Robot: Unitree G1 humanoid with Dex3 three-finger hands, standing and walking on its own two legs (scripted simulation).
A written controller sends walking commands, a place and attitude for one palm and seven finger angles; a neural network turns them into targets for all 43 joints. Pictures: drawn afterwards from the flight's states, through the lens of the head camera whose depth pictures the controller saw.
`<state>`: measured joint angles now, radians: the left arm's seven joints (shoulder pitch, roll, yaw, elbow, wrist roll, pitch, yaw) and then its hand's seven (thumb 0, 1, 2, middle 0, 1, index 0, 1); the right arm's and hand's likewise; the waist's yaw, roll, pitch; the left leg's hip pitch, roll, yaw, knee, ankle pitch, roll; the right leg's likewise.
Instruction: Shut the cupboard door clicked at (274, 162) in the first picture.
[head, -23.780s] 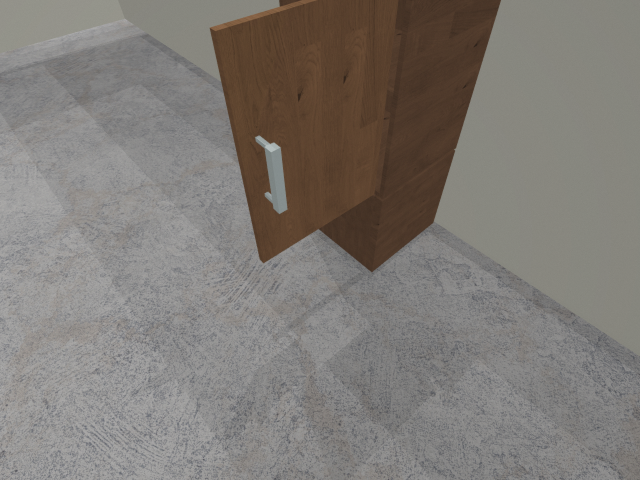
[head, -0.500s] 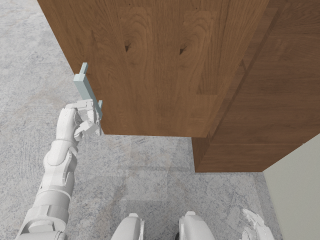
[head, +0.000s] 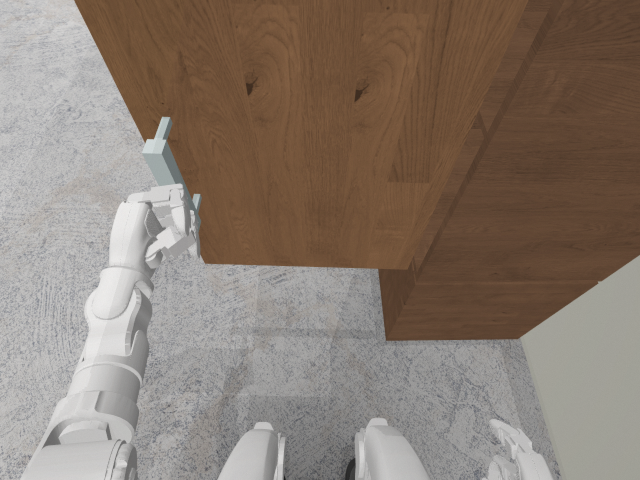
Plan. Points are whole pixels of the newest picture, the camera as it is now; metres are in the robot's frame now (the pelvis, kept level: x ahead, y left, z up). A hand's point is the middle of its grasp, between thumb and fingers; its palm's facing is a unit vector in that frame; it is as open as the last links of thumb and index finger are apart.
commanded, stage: push the door shut along its arc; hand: left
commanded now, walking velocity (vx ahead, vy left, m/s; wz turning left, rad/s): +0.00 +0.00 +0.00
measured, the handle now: (179, 179) +0.49 +0.20 +0.05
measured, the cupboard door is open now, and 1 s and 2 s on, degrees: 88 72 63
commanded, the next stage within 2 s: pull the fist back off the door in 1.86 s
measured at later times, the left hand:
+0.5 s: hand (198, 202) +0.45 +0.17 +0.06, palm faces -0.16 -0.99 -0.04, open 3.1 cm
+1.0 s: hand (230, 164) +0.51 +0.14 +0.06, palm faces -0.28 -0.96 -0.03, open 3.1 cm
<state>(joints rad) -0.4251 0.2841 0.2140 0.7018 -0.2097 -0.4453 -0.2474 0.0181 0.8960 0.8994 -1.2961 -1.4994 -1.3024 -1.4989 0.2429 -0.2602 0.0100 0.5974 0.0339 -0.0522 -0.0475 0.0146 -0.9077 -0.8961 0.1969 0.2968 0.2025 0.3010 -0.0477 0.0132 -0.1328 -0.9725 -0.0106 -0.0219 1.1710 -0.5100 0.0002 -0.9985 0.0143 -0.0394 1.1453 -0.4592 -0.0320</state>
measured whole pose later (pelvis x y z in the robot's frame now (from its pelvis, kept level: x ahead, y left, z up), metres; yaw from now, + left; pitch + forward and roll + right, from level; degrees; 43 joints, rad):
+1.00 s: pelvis -0.01 +0.01 -0.02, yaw -1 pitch +25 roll -2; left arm -0.98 0.50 0.28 1.17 -0.13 -0.36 -0.42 0.02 0.90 0.90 -1.29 -1.50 -1.30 -1.50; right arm 0.35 -0.28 0.04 0.64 0.02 -0.03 -0.02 0.01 -0.91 -0.90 0.20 0.30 0.20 0.30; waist -0.18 0.04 -0.12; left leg -1.18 0.01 -0.03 1.27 -0.53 0.01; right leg -1.19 0.03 -0.05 1.21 -0.45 -0.02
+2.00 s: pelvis -0.01 +0.01 -0.05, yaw -3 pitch +32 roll -5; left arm -1.42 0.61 0.19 1.34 -0.04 -0.17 -0.45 0.04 1.01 1.01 -1.29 -1.50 -1.30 -1.50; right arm 0.37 -0.27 0.06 0.69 -0.03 -0.11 -0.03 0.01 -0.91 -0.90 0.20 0.30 0.20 0.30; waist -0.29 0.06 -0.12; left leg -1.39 0.01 -0.06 1.39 -0.56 0.01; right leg -1.38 0.04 -0.08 1.29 -0.47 -0.02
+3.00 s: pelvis +0.01 +0.00 -0.01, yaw -1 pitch +23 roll +0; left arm -0.93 0.24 0.23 1.16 -0.02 -0.46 0.09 0.02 0.89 0.90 -1.30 -1.50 -1.30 -1.50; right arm 0.28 -0.24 0.00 0.62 -0.04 0.02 0.04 0.01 -0.91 -0.90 0.20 0.30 0.20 0.30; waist -0.17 0.03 -0.14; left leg -1.07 0.00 -0.02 1.19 -0.52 0.00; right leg -1.10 0.03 -0.04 1.16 -0.47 -0.04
